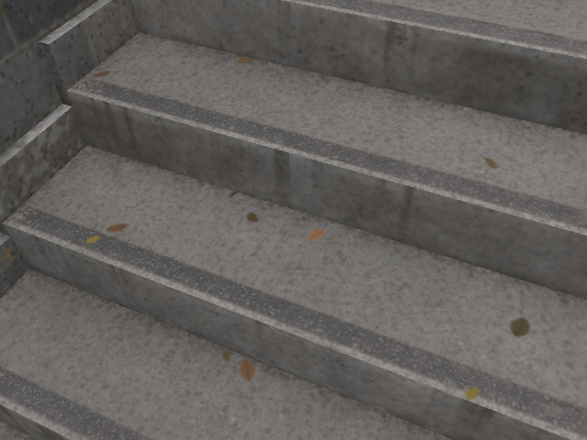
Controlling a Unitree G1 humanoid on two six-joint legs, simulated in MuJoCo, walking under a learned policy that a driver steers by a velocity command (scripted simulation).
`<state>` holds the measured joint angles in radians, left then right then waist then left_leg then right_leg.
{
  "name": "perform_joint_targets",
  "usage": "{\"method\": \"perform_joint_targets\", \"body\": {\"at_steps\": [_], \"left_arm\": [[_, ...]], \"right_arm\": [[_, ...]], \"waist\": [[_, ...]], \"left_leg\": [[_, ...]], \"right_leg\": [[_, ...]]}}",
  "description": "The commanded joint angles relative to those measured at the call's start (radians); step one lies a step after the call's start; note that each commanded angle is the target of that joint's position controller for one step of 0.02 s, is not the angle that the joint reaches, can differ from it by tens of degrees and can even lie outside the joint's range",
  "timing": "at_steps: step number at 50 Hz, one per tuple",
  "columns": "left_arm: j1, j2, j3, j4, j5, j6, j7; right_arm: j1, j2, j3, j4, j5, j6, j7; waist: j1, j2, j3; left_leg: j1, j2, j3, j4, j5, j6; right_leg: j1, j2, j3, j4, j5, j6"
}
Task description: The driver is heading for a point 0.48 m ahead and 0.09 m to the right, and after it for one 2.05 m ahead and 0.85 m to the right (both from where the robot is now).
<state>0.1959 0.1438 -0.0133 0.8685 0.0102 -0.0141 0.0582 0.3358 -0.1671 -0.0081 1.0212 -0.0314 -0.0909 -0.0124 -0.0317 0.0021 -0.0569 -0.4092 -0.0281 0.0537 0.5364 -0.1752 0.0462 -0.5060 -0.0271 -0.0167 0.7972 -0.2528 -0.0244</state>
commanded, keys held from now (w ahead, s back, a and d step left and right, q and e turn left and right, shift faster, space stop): shift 0.08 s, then w+shift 0.44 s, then w+e+shift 0.26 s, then e+shift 0.22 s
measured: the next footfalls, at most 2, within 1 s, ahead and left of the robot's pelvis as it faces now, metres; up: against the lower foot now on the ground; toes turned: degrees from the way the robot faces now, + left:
right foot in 0.02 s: +0.08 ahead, -0.11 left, +0.01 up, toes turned +1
left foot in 0.42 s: +0.11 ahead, +0.12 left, +0.00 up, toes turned +7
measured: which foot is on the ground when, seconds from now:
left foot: down 0.00-0.04, up 0.06-0.40, down 0.42-0.82, up 0.84-1.00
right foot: up 0.00-0.00, down 0.02-0.40, up 0.42-0.80, down 0.82-1.00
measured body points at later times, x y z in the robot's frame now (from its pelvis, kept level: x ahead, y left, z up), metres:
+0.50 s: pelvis +0.10 +0.04 +0.00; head +0.09 +0.05 +0.45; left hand +0.15 +0.30 -0.14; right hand +0.18 -0.20 -0.13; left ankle +0.07 +0.11 -0.73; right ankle +0.03 -0.08 -0.59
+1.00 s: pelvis +0.42 +0.01 +0.13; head +0.42 +0.03 +0.58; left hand +0.45 +0.25 -0.03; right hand +0.57 -0.26 +0.09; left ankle +0.51 +0.16 -0.30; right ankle +0.36 +0.00 -0.56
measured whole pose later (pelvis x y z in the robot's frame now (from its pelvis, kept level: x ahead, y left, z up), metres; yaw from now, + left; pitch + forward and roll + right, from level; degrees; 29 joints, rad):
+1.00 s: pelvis +0.42 +0.01 +0.13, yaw -16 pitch +3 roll -2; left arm 0.45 0.23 0.02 1.05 0.09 -0.03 -0.09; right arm 0.07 -0.20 0.02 0.59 -0.03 -0.08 0.03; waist -0.03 0.00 -0.10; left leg -1.18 -0.04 -0.20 2.10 -0.27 0.17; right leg -0.37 0.21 -0.03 0.79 -0.42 -0.17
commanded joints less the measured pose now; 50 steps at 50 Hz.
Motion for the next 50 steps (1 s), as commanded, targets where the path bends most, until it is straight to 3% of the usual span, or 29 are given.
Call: {"method": "perform_joint_targets", "body": {"at_steps": [1,2,3,4,6,10,15,19,21,22,23,24,25,27,30,32,34,36,37,39,40,41,42,43,44,45,47,48,50], "left_arm": [[0.207,0.077,0.017,0.046,0.032,0.007,0.017],[0.169,0.132,0.024,0.014,0.034,-0.002,0.016],[0.1,0.131,0.026,-0.013,0.017,-0.001,0.015],[0.073,0.076,0.026,-0.015,0.018,-0.006,0.014],[0.144,0.178,0.075,0.025,0.002,0.007,-0.006],[0.294,0.168,0.096,0.089,0.013,-0.007,0.001],[0.196,0.163,0.103,0.059,0.006,-0.06,-0.001],[0.127,0.179,0.115,0.036,0.011,-0.052,-0.016],[0.013,0.133,0.105,-0.022,0.018,-0.068,-0.048],[-0.006,0.059,0.084,-0.078,0.001,-0.085,-0.065],[0.003,0.089,0.091,-0.109,0.001,-0.091,-0.065],[-0.15,0.078,0.081,-0.166,0.015,-0.095,-0.056],[-0.227,0.019,0.053,-0.207,0.026,-0.1,-0.046],[-0.197,-0.039,0.019,-0.237,0.028,-0.089,-0.047],[-0.296,-0.118,-0.028,-0.317,-0.02,-0.046,-0.037],[-0.404,-0.098,-0.051,-0.38,-0.037,-0.022,-0.037],[-0.407,-0.034,-0.052,-0.403,-0.045,-0.001,-0.047],[-0.209,0.028,-0.026,-0.308,-0.028,0.016,-0.048],[-0.151,0.04,-0.025,-0.302,-0.046,0.021,-0.039],[0.056,0.118,0.016,-0.231,-0.022,0.028,-0.025],[0.064,0.156,0.036,-0.227,-0.017,0.0,-0.031],[0.026,0.193,0.064,-0.218,-0.008,-0.029,-0.046],[-0.007,0.253,0.092,-0.192,-0.013,-0.018,-0.024],[-0.009,0.247,0.094,-0.21,-0.015,-0.021,-0.015],[0.032,0.224,0.095,-0.173,-0.004,-0.03,-0.015],[0.257,0.115,0.058,-0.007,0.081,-0.017,-0.114],[0.34,0.053,0.022,0.193,0.118,-0.005,-0.172],[0.208,0.06,0.02,0.163,0.087,-0.025,-0.178],[0.152,0.109,0.037,0.132,0.084,-0.069,-0.167]], "right_arm": [[0.034,-0.06,-0.025,-0.04,0.011,0.015,0.001],[0.117,-0.002,-0.017,-0.044,0.013,0.029,-0.001],[0.16,0.032,-0.013,-0.042,0.031,0.047,0.002],[0.174,0.029,-0.012,-0.022,0.025,0.064,-0.005],[0.04,-0.043,-0.035,-0.08,0.002,0.067,0.001],[-0.15,-0.045,-0.06,-0.175,0.0,0.049,0.035],[-0.125,-0.022,-0.051,-0.216,0.025,0.011,0.067],[0.076,-0.034,-0.054,-0.162,0.033,0.027,0.021],[0.25,-0.114,-0.074,-0.115,0.023,0.006,0.005],[0.262,-0.18,-0.071,-0.138,0.008,0.013,-0.006],[0.187,-0.212,-0.085,-0.169,-0.012,0.021,-0.017],[0.109,-0.177,-0.073,-0.174,-0.015,0.011,-0.007],[0.12,-0.116,-0.05,-0.151,-0.02,-0.005,0.006],[0.215,-0.072,-0.03,-0.061,-0.027,-0.033,0.02],[0.227,-0.029,0.004,0.039,-0.01,-0.06,0.035],[0.144,-0.033,0.021,0.04,0.012,-0.064,0.038],[0.138,-0.062,0.034,0.042,0.036,-0.057,0.009],[0.113,-0.143,0.019,0.001,0.083,-0.049,-0.025],[0.142,-0.262,-0.015,-0.034,0.105,-0.06,-0.04],[0.089,-0.342,-0.062,-0.09,0.091,-0.036,-0.053],[0.056,-0.324,-0.072,-0.155,0.08,-0.008,-0.031],[0.004,-0.238,-0.073,-0.211,0.023,-0.018,-0.011],[-0.088,-0.108,-0.043,-0.34,-0.008,-0.035,0.033],[-0.056,-0.097,-0.032,-0.405,-0.047,-0.062,0.04],[-0.107,-0.061,-0.019,-0.447,-0.036,-0.066,0.037],[-0.047,-0.054,-0.006,-0.36,0.004,-0.002,0.083],[-0.162,-0.063,0.017,-0.462,-0.043,0.017,0.063],[-0.217,-0.085,0.021,-0.512,-0.012,0.011,0.048],[-0.329,-0.084,0.031,-0.58,0.042,-0.007,0.031]], "waist": [[0.037,0.043,0.014],[-0.019,-0.127,0.019],[-0.042,-0.209,0.011],[-0.032,-0.215,0.03],[0.032,-0.229,0.094],[0.1,-0.076,0.133],[0.031,-0.147,0.028],[-0.07,-0.085,0.098],[-0.159,0.169,0.026],[-0.123,0.318,-0.077],[-0.099,0.34,-0.073],[-0.066,0.188,0.047],[-0.063,0.052,0.089],[-0.005,-0.039,0.088],[0.054,-0.009,0.229],[0.093,-0.056,0.304],[0.103,-0.007,0.296],[0.176,0.018,0.006],[0.194,0.116,-0.076],[0.287,0.222,-0.198],[0.269,0.19,-0.209],[0.219,0.085,-0.149],[0.127,-0.282,-0.08],[0.097,-0.056,-0.157],[0.07,0.041,-0.09],[0.15,0.126,-0.016],[-0.006,0.123,0.009],[-0.094,0.12,0.034],[-0.135,-0.056,0.046]], "left_leg": [[-0.072,0.13,-0.139,-0.043,-0.093,0.063],[-0.132,0.058,-0.097,0.116,-0.297,0.006],[-0.069,0.044,-0.053,0.144,-0.286,-0.028],[0.077,0.068,-0.067,0.175,-0.192,-0.031],[-0.069,-0.002,0.028,0.303,-0.241,-0.027],[-0.442,0.046,-0.001,0.475,-0.261,-0.025],[-0.094,0.021,0.003,0.208,-0.196,0.026],[0.374,-0.036,0.135,-0.077,-0.145,0.057],[0.631,0.117,-0.102,-0.127,-0.25,0.057],[0.685,0.331,-0.505,-0.281,-0.558,0.116],[0.63,0.463,-0.801,-0.443,-0.834,0.227],[0.543,0.483,-0.782,-0.451,-0.778,0.271],[0.493,0.432,-0.618,-0.379,-0.55,0.261],[0.45,0.366,-0.399,-0.329,-0.433,0.161],[0.283,0.345,-0.222,-0.393,-0.338,0.072],[0.0,0.247,-0.027,-0.507,-0.263,-0.043],[-0.141,0.215,0.083,-0.647,0.21,-0.014],[-0.016,0.177,0.245,-0.496,1.266,0.018],[0.095,0.231,0.213,-0.361,1.722,0.048],[0.39,0.331,0.154,0.068,2.113,0.054],[0.401,0.3,0.141,0.383,1.968,0.069],[0.155,0.196,0.072,0.782,1.032,0.048],[-0.411,-0.087,0.016,1.263,0.037,-0.055],[-0.5,-0.049,-0.123,1.512,0.041,-0.024],[-0.553,-0.038,-0.138,1.579,0.046,-0.023],[-0.916,-0.123,-0.382,1.791,0.01,0.053],[-1.084,-0.064,-0.323,1.802,0.009,0.151],[-0.994,0.0,-0.196,1.649,-0.1,0.158],[-0.821,-0.004,-0.069,1.591,-0.316,0.142]], "right_leg": [[0.344,-0.03,0.062,-0.378,0.021,-0.008],[0.354,-0.226,0.315,-0.493,0.128,-0.031],[0.254,-0.297,0.353,-0.539,0.14,-0.144],[0.067,-0.291,0.395,-0.601,-0.116,-0.18],[0.125,-0.219,0.407,-0.672,-0.605,-0.181],[0.388,-0.277,0.494,-0.668,-0.569,-0.253],[0.267,-0.198,0.294,-0.655,-0.379,-0.196],[-0.087,-0.147,0.216,-0.49,-0.47,-0.218],[-0.325,-0.001,0.048,0.095,-0.236,-0.167],[-0.487,0.084,-0.016,0.443,-0.182,-0.114],[-0.646,0.056,0.058,0.798,-0.094,-0.087],[-0.825,0.017,0.059,1.155,-0.039,-0.066],[-0.943,0.018,0.071,1.452,-0.046,-0.068],[-1.004,0.011,0.12,1.59,-0.15,-0.114],[-1.096,0.075,0.125,1.683,-0.212,-0.17],[-0.895,0.075,0.022,1.316,-0.131,-0.161],[-0.595,0.069,-0.112,1.004,-0.075,-0.135],[-0.116,0.128,-0.285,0.856,-0.06,-0.168],[0.006,0.143,-0.302,0.713,-0.117,-0.17],[0.046,0.187,-0.274,0.539,-0.353,-0.192],[0.117,0.242,-0.187,0.27,-0.413,-0.207],[0.233,0.17,0.157,-0.017,-0.279,-0.273],[0.404,-0.032,0.735,-0.257,0.352,-0.403],[0.428,-0.103,0.864,-0.359,0.352,-0.413],[0.342,-0.118,0.871,-0.388,0.22,-0.389],[0.47,-0.179,0.744,-0.273,0.69,-0.365],[0.394,-0.16,0.557,-0.25,0.819,-0.24],[0.211,-0.115,0.368,-0.281,0.734,-0.156],[-0.088,0.081,0.177,-0.379,0.495,-0.106]]}}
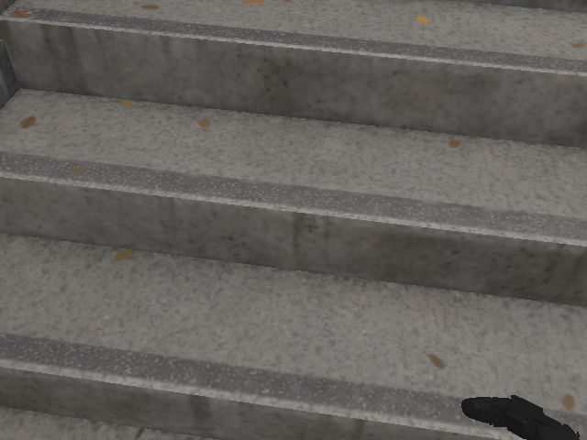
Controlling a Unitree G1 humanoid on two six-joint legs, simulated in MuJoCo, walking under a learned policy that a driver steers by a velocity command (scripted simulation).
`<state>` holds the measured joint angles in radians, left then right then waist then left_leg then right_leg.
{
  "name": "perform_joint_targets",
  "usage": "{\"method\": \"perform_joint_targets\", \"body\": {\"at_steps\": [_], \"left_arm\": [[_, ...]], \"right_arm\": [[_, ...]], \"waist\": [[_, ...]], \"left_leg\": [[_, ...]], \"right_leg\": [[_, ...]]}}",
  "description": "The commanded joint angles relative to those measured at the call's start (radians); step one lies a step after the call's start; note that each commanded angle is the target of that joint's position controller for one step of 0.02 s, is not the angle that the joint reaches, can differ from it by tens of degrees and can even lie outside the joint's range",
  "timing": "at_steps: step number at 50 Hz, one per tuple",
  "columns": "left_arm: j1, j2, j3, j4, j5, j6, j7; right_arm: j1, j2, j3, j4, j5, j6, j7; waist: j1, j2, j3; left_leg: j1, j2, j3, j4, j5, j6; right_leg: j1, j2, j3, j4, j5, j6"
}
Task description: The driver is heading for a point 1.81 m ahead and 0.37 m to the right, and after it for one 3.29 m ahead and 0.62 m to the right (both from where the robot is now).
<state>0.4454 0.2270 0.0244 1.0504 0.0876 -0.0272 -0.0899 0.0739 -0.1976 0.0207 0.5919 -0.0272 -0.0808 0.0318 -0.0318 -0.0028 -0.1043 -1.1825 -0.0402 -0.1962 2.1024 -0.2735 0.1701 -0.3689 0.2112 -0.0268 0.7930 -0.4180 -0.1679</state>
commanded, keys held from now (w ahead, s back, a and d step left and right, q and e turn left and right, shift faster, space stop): e+shift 0.32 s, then shift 0.68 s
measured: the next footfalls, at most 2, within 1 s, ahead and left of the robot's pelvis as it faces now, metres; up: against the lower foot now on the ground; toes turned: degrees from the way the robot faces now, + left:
left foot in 0.16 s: +0.34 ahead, +0.13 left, +0.17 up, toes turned -12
right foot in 0.54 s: +0.27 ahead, -0.15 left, +0.16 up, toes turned -29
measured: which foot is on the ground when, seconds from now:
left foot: up 0.00-0.14, down 0.16-0.54, up 0.56-0.80, down 0.82-1.00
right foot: down 0.00-0.16, up 0.18-0.52, down 0.54-1.00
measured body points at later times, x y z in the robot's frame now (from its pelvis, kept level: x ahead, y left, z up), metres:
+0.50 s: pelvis +0.21 +0.01 +0.20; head +0.20 +0.00 +0.65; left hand +0.54 +0.10 +0.16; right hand +0.17 -0.29 +0.09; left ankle +0.30 +0.14 -0.53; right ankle +0.23 -0.13 -0.46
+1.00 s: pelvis +0.26 +0.02 +0.19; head +0.28 +0.02 +0.64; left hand +0.51 +0.14 +0.08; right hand +0.28 -0.21 +0.07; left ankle +0.28 +0.13 -0.53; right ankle +0.23 -0.13 -0.53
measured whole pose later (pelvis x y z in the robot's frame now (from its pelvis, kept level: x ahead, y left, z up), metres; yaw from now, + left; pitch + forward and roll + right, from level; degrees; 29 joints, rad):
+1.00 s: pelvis +0.26 +0.02 +0.19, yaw -30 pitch +3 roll +0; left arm 0.12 0.19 0.01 0.79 -0.01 -0.05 -0.05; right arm 0.21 -0.13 0.01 0.78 0.00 -0.09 0.11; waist 0.00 -0.01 -0.03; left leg -0.29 0.00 0.07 0.65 -0.41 0.03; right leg -0.43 -0.04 0.04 0.64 -0.25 0.05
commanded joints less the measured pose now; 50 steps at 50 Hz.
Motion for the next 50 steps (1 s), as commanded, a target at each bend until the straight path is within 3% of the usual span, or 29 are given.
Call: {"method": "perform_joint_targets", "body": {"at_steps": [1,3,4,5,6,7,8,9,10,11,12,14,15,17,18,22,24,26,27,28,29,32,35,37,40,41,42,44,50], "left_arm": [[-0.005,0.014,-0.009,-0.014,0.031,-0.065,-0.003],[0.097,0.078,0.005,-0.003,0.045,-0.077,-0.002],[0.002,0.131,0.028,-0.073,0.005,-0.067,-0.022],[-0.091,0.161,0.035,-0.17,-0.041,-0.097,-0.03],[-0.092,0.202,0.054,-0.203,-0.039,-0.13,-0.039],[-0.195,0.267,0.083,-0.294,-0.081,-0.15,-0.036],[-0.33,0.246,0.094,-0.353,-0.079,-0.166,-0.044],[-0.206,0.044,0.062,-0.32,-0.069,-0.159,-0.056],[0.007,0.025,0.053,-0.261,-0.062,-0.133,-0.052],[-0.029,0.091,0.075,-0.243,-0.07,-0.106,-0.054],[-0.108,0.048,0.061,-0.23,-0.087,-0.086,-0.026],[-0.027,-0.045,0.02,-0.205,-0.01,-0.05,0.034],[-0.061,-0.076,0.004,-0.224,-0.001,-0.04,0.031],[-0.276,-0.023,-0.008,-0.305,-0.065,-0.041,0.009],[-0.357,-0.03,-0.022,-0.353,-0.104,-0.047,-0.011],[-0.282,0.098,0.001,-0.324,-0.077,-0.053,-0.031],[-0.304,0.09,-0.008,-0.329,-0.063,-0.058,-0.025],[-0.215,0.088,0.006,-0.279,-0.087,-0.076,-0.008],[-0.185,0.135,0.032,-0.246,-0.077,-0.091,0.016],[-0.205,0.288,0.075,-0.27,-0.05,-0.105,0.055],[-0.312,0.335,0.087,-0.373,-0.089,-0.11,0.05],[-0.473,0.19,0.059,-0.423,-0.077,-0.095,0.052],[-0.634,0.113,0.024,-0.506,-0.061,-0.049,0.081],[-0.614,0.056,-0.003,-0.512,-0.087,-0.051,0.093],[-0.4,0.095,0.013,-0.374,-0.115,-0.025,0.064],[-0.313,0.07,0.007,-0.317,-0.102,-0.014,0.021],[-0.171,-0.009,-0.003,-0.315,-0.099,-0.022,0.004],[-0.351,0.08,0.009,-0.335,-0.087,-0.034,0.024],[-0.42,0.05,0.01,-0.349,-0.101,-0.048,0.051]], "right_arm": [[-0.107,-0.023,0.019,-0.167,0.045,-0.019,-0.007],[-0.261,-0.01,0.039,-0.232,0.034,0.006,-0.015],[-0.4,0.01,0.048,-0.285,0.023,0.037,-0.017],[-0.293,0.037,0.042,-0.253,0.016,0.049,-0.008],[-0.136,-0.001,0.031,-0.202,0.057,0.066,-0.001],[0.04,-0.066,-0.007,-0.151,0.021,0.094,0.001],[0.4,-0.168,-0.064,-0.017,0.019,0.115,-0.034],[0.739,-0.216,-0.08,0.136,-0.019,0.114,-0.065],[0.598,-0.203,-0.057,0.061,-0.068,0.116,-0.037],[0.343,-0.256,-0.09,0.03,-0.054,0.085,-0.063],[0.053,-0.183,-0.073,0.049,0.011,0.048,-0.049],[-0.102,0.135,0.007,0.12,0.049,-0.022,-0.046],[-0.136,0.165,0.003,0.127,0.056,-0.046,-0.082],[-0.018,0.034,-0.043,0.162,0.011,-0.055,-0.129],[-0.003,-0.063,-0.074,0.18,-0.013,-0.047,-0.115],[-0.16,-0.199,-0.112,0.077,-0.027,-0.064,-0.065],[-0.234,-0.198,-0.104,0.03,-0.01,-0.076,-0.042],[-0.205,-0.162,-0.088,0.046,0.021,-0.074,-0.024],[-0.072,-0.125,-0.082,0.082,0.024,-0.061,-0.013],[0.195,-0.034,-0.072,0.119,0.018,-0.042,-0.004],[0.318,-0.044,-0.057,0.1,0.027,-0.053,-0.02],[0.112,-0.171,-0.093,0.119,0.034,-0.003,-0.027],[0.14,-0.121,-0.073,0.115,-0.004,-0.008,-0.02],[0.154,-0.061,-0.052,0.099,-0.013,0.002,0.003],[0.14,0.006,-0.028,0.117,0.052,-0.011,0.064],[0.184,-0.03,-0.036,0.122,0.048,-0.023,0.061],[0.084,-0.131,-0.038,0.078,0.05,-0.041,0.067],[-0.005,-0.096,-0.048,0.072,0.021,-0.033,0.093],[0.09,-0.069,-0.052,0.115,0.026,-0.027,0.076]], "waist": [[-0.103,-0.062,0.058],[-0.038,0.057,0.021],[-0.07,0.03,-0.005],[-0.148,-0.075,-0.02],[-0.174,-0.085,-0.108],[-0.27,-0.081,-0.089],[-0.385,-0.012,-0.139],[-0.325,0.232,-0.432],[-0.226,0.481,-0.611],[-0.158,0.224,-0.172],[-0.04,0.185,0.004],[0.097,-0.055,-0.052],[0.114,-0.078,-0.022],[0.034,0.005,-0.096],[0.035,0.027,-0.073],[0.102,0.071,-0.033],[0.121,0.024,-0.009],[0.141,0.014,0.032],[0.088,0.001,0.016],[-0.047,-0.229,-0.075],[-0.06,-0.377,-0.223],[0.013,-0.093,-0.134],[-0.075,-0.016,-0.108],[-0.08,-0.016,-0.105],[0.011,-0.061,-0.049],[0.018,-0.077,-0.062],[0.147,0.104,-0.089],[0.083,0.045,-0.042],[0.03,0.053,0.006]], "left_leg": [[-0.013,0.005,0.168,0.03,-0.235,0.003],[0.121,-0.005,0.219,-0.334,-0.092,-0.057],[0.358,0.006,0.304,-0.519,-0.132,-0.073],[0.681,-0.04,0.394,-0.613,-0.081,-0.133],[0.946,-0.102,0.375,-0.715,0.101,-0.182],[1.078,-0.137,0.332,-0.923,0.045,-0.185],[1.253,-0.108,0.184,-1.228,0.142,-0.133],[1.628,0.2,-0.114,-1.283,0.848,0.067],[1.48,0.563,-0.829,-1.584,0.66,0.391],[1.054,0.457,-0.852,-1.693,0.094,0.293],[0.707,0.381,-0.508,-1.677,-0.211,0.2],[0.584,0.324,-0.129,-1.691,-0.181,0.075],[0.547,0.263,0.009,-1.707,-0.091,0.007],[0.651,0.246,0.104,-1.734,0.019,-0.001],[0.655,0.253,0.176,-1.814,0.046,0.005],[0.465,0.213,0.335,-1.883,0.047,-0.087],[0.632,0.258,0.313,-1.786,0.178,-0.064],[0.717,0.255,0.325,-1.617,0.255,-0.073],[0.764,0.228,0.331,-1.501,0.216,-0.102],[0.675,0.142,0.373,-1.259,-0.093,-0.2],[0.503,0.035,0.262,-1.081,-0.42,-0.29],[0.47,0.089,0.102,-0.55,-0.265,-0.321],[0.65,0.081,0.143,-0.539,-0.102,-0.306],[0.686,0.127,0.163,-1.07,-0.148,-0.323],[0.9,0.048,0.27,-1.655,0.115,-0.29],[0.97,0.076,0.232,-1.636,0.218,-0.25],[0.963,0.168,0.122,-1.588,0.515,-0.111],[0.806,0.175,0.097,-1.623,0.178,-0.069],[0.964,0.156,0.123,-1.626,0.232,-0.104]], "right_leg": [[-0.226,-0.156,0.276,-0.396,0.595,0.028],[-0.273,-0.099,0.323,-0.412,0.5,0.037],[-0.406,-0.173,0.394,-0.564,0.764,0.022],[-0.511,-0.177,0.343,-0.57,1.206,0.016],[-0.547,-0.16,0.357,-0.499,1.619,0.016],[-0.543,-0.234,0.486,-0.402,1.795,0.006],[-0.467,-0.253,0.502,-0.18,1.848,0.056],[-0.421,-0.117,0.335,0.278,1.018,0.156],[-0.511,0.014,0.366,0.957,0.015,0.198],[-0.627,-0.068,0.318,1.098,0.18,0.159],[-0.677,-0.126,0.255,1.21,0.219,0.1],[-0.541,-0.246,0.205,0.975,0.168,0.039],[-0.457,-0.284,0.165,0.864,0.103,0.063],[-0.505,-0.3,0.105,0.827,0.179,0.135],[-0.51,-0.276,0.041,0.735,0.072,0.159],[-0.017,-0.283,0.027,0.51,0.23,0.183],[-0.027,-0.3,0.058,0.215,0.264,0.182],[0.11,-0.254,-0.015,-0.231,0.417,0.176],[0.187,-0.204,-0.034,-0.347,0.49,0.15],[0.329,-0.377,0.192,-0.264,1.189,-0.047],[0.455,-0.619,0.551,-0.334,1.264,-0.299],[0.089,-0.516,0.398,-0.32,0.645,-0.133],[-0.155,-0.463,0.291,-0.341,0.691,-0.118],[-0.017,-0.407,0.227,-0.302,0.627,-0.028],[0.015,-0.346,0.219,-0.232,0.392,0.007],[0.002,-0.355,0.23,-0.215,0.283,0.055],[0.009,-0.266,0.1,-0.169,0.168,0.162],[0.063,-0.234,0.017,-0.156,0.223,0.217],[-0.052,-0.244,0.035,-0.202,0.273,0.173]]}}
Keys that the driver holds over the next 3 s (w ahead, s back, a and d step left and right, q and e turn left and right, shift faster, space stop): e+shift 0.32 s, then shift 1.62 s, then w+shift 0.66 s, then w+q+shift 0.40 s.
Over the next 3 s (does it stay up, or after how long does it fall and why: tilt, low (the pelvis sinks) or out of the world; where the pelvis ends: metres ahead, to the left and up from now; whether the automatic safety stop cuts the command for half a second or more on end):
stays up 0.76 -0.29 0.43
